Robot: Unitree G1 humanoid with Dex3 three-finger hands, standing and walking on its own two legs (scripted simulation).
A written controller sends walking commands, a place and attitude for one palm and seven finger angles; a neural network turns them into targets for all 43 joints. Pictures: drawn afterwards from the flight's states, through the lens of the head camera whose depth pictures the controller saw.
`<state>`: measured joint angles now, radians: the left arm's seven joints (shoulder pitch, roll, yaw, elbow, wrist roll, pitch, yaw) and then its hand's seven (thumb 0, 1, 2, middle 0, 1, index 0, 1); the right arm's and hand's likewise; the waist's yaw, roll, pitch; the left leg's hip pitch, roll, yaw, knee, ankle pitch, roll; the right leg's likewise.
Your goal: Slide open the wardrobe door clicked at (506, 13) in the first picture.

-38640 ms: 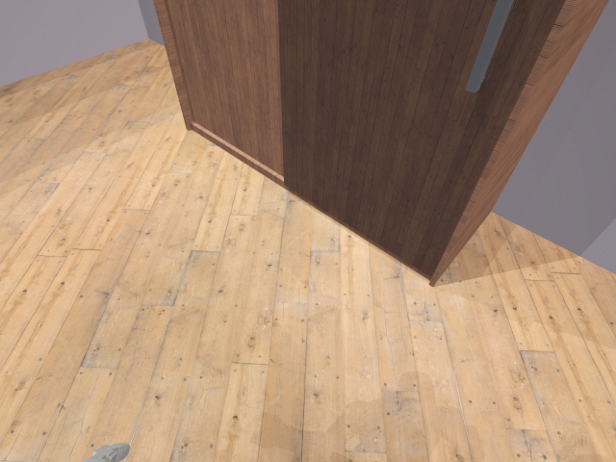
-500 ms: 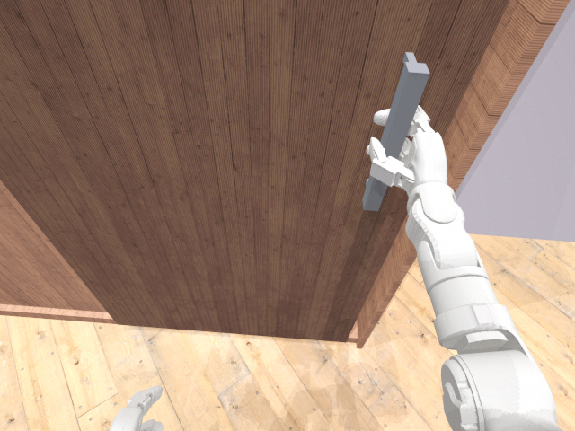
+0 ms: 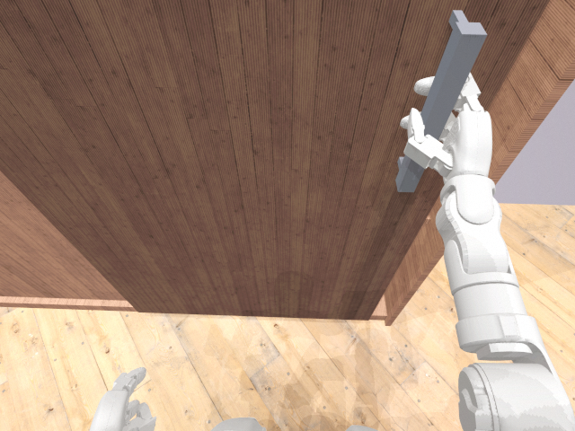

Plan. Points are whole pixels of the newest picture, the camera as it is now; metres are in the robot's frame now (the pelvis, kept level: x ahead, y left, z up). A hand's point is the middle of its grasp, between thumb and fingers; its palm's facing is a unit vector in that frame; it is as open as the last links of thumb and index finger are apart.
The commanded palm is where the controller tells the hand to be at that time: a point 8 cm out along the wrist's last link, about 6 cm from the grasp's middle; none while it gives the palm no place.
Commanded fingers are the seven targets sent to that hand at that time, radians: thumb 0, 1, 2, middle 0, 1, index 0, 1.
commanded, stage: step sideways, sliding the door along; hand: right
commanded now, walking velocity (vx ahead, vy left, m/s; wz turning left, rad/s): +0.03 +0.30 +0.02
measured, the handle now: (427, 114) +0.48 -0.16 +0.18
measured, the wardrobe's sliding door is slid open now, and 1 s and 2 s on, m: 0.06 0.33 0.62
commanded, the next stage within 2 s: none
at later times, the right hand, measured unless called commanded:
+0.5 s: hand (362, 134) +0.44 -0.07 +0.17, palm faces +0.39 +0.91 -0.10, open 6.5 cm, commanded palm +0.41 -0.05 +0.17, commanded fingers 0.00 -0.90 -0.90 0.45 1.40 0.45 1.40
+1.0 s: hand (194, 131) +0.44 +0.14 +0.17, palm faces +0.33 +0.94 -0.06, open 6.7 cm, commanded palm +0.40 +0.16 +0.17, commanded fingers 0.00 -0.90 -0.90 0.45 1.40 0.45 1.40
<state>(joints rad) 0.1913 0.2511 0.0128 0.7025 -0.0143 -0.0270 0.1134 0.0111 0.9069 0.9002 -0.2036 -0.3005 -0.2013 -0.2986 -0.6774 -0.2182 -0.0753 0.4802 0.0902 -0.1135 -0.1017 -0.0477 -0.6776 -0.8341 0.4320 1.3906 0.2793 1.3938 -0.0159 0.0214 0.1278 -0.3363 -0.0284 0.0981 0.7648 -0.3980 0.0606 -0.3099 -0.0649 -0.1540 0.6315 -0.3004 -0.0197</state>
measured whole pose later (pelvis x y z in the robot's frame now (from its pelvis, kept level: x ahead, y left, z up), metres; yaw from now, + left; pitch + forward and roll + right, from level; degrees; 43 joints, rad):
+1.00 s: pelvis +0.10 +0.32 +0.01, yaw -7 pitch -1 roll -1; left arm 0.00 0.23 0.02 0.60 -0.04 -0.12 0.03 0.01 0.91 0.90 -0.20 -0.30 -0.20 -0.30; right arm -0.25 -0.10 -0.04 -0.15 0.10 -0.08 -0.18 -0.04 -0.72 -0.82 0.45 1.40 0.13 1.30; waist -0.08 -0.10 0.24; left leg -0.38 0.06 0.07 0.64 -0.24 0.01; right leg -0.39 -0.05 -0.01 1.04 -0.68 0.03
